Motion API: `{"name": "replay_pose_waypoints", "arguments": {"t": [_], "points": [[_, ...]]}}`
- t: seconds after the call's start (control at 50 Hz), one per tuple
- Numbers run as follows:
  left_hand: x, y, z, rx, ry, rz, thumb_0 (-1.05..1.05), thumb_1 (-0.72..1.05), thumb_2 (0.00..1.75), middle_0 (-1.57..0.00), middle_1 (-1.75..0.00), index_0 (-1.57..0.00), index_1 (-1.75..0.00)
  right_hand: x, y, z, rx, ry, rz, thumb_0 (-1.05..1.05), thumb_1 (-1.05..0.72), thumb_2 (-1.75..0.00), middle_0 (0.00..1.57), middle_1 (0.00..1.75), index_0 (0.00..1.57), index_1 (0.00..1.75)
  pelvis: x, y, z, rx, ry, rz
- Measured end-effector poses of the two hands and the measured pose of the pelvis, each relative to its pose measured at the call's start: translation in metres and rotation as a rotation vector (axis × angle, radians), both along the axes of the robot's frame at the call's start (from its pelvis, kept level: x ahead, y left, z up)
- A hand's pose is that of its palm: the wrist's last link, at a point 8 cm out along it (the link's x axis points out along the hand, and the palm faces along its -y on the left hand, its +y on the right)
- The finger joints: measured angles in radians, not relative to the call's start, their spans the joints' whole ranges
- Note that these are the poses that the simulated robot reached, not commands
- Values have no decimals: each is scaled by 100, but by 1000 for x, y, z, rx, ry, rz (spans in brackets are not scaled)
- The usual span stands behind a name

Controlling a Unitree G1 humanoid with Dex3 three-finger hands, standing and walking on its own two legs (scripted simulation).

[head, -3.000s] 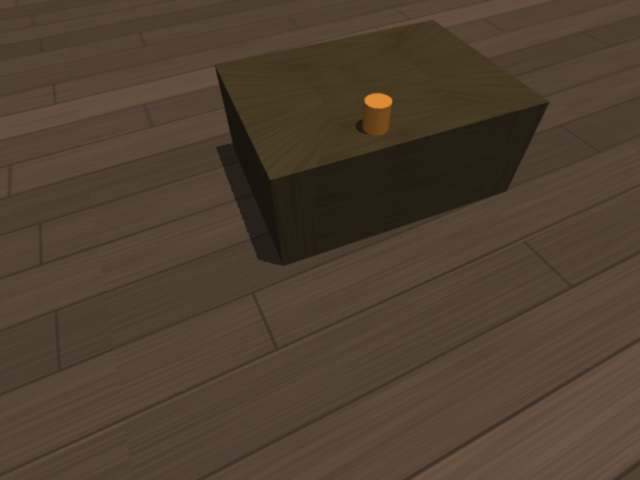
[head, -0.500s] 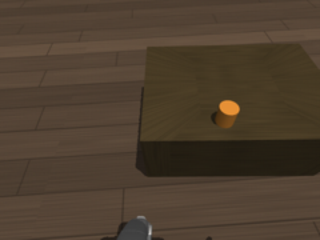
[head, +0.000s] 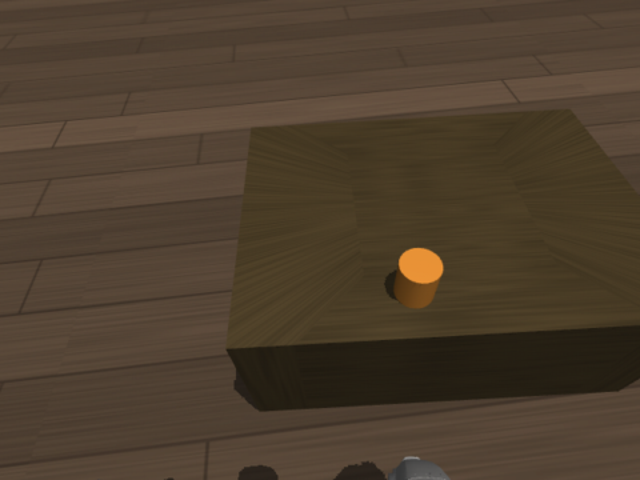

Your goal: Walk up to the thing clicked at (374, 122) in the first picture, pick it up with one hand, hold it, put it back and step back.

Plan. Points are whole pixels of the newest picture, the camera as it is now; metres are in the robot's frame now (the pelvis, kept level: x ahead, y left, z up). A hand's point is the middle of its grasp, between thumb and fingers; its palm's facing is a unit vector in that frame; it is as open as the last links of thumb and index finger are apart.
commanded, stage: walk up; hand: right
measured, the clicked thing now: (417, 278) +0.53 -0.18 -0.25
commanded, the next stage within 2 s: stand in 1.72 s
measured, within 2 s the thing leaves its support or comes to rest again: neither
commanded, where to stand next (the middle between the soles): +0.11 +0.02 m, yaw +1 degrees
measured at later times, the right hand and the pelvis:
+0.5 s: hand out of the picture +0.12 -0.26 -0.14, palm faces -0.09 +0.91 -0.41, open 7.4 cm; pelvis +0.02 +0.01 +0.00, yaw +3 degrees
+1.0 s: hand (513, 478) +0.15 -0.22 -0.13, palm faces -0.06 +0.94 -0.32, open 7.4 cm; pelvis +0.03 +0.02 +0.02, yaw +2 degrees
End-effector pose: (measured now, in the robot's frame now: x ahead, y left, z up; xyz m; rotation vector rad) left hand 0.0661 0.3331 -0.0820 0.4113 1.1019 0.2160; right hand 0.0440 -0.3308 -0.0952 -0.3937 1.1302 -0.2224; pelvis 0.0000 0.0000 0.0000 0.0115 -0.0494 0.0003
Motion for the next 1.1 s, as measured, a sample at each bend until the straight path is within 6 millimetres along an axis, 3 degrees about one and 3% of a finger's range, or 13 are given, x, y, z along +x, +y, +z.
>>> {"name": "replay_pose_waypoints", "arguments": {"t": [0.06, 0.18, 0.3, 0.4, 0.46, 0.6, 0.72, 0.84, 1.1], "points": [[2, -18, 4, 29, 11, 12, 1, 91, 90, -20, -30, -20, -30, 16, -10, -19, 20, 43, -12, 0, -90, -90, 20, 30, 20, 30, 8, -12, -2, -9, 0, 7], [0, -37, 15, 39, 42, 34, 1, 91, 89, -20, -30, -20, -30, 43, -3, -30, 86, 85, 28, 0, -91, -90, 20, 30, 20, 30, 18, -21, 7, 9, 18, 23], [-4, -27, 9, 54, 42, 68, 1, 90, 89, -20, -30, -20, -30, 62, 5, -27, 82, 109, 61, 0, -90, -90, 20, 30, 20, 30, 22, -19, 5, 5, 27, 41], [-7, -4, -8, 42, 45, 85, 1, 90, 89, -20, -30, -20, -30, 76, 12, -19, 33, 69, 73, 0, -90, -90, 20, 30, 20, 30, 19, -1, -4, -1, 31, 63], [-7, 8, -20, 26, 53, 100, 1, 90, 89, -20, -30, -20, -30, 77, 21, -11, 6, 41, 70, 0, -90, -90, 20, 30, 20, 30, 17, 10, -6, 20, 19, 53], [-4, 14, -27, -13, 68, 109, 1, 91, 90, -20, -30, -20, -30, 79, 36, -1, 11, 17, 51, 0, -90, -90, 20, 30, 20, 30, 24, 17, -1, -21, 22, 50], [-10, 10, -23, -37, 92, 108, 1, 91, 90, -20, -30, -20, -30, 86, 54, -3, 47, 9, 51, 0, -90, -90, 20, 30, 20, 30, 25, 24, 6, -25, 8, 47], [-1, 10, -16, -45, 98, 98, 1, 91, 90, -20, -30, -20, -30, 89, 67, -4, 86, 18, 53, 0, -90, -90, 20, 30, 20, 30, 30, 26, 13, -31, 5, 34], [29, -4, -3, -49, 87, 71, 1, 91, 90, -20, -30, -20, -30, 98, 55, 3, 93, 24, 12, 0, -90, -90, 20, 30, 20, 30, 36, 19, 25, -12, 7, 23]]}}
